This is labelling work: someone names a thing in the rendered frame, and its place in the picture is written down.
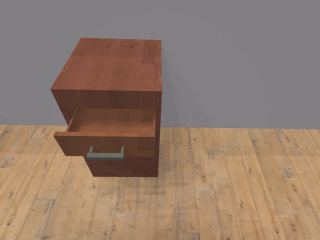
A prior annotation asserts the drawer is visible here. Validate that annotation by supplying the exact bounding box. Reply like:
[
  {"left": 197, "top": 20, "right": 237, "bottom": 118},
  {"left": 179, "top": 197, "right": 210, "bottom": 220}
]
[{"left": 53, "top": 108, "right": 156, "bottom": 157}]

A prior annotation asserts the handle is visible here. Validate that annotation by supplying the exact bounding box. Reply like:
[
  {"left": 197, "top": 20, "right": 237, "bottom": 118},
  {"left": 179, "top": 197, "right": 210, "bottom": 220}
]
[{"left": 86, "top": 146, "right": 125, "bottom": 161}]

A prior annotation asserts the cabinet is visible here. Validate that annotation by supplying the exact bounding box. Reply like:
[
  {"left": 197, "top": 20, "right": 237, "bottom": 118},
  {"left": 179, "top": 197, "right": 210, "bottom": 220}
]
[{"left": 50, "top": 37, "right": 162, "bottom": 177}]

